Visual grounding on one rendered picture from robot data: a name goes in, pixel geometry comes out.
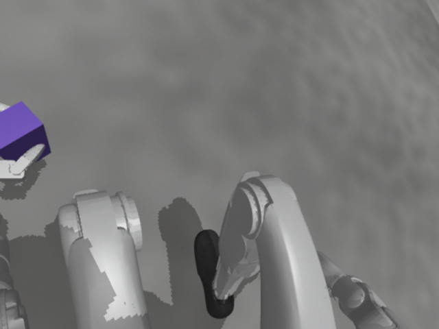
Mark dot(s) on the right robot foot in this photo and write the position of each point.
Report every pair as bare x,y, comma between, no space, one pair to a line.
206,251

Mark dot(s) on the carton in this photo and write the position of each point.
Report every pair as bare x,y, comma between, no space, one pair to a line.
20,130

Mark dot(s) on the right robot arm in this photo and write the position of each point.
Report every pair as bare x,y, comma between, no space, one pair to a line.
363,306

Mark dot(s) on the left robot hand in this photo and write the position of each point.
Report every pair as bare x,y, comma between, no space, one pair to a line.
15,171

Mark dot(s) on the right robot hand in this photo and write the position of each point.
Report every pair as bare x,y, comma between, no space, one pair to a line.
332,272

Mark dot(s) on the left robot arm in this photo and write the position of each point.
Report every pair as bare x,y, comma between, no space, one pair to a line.
12,312

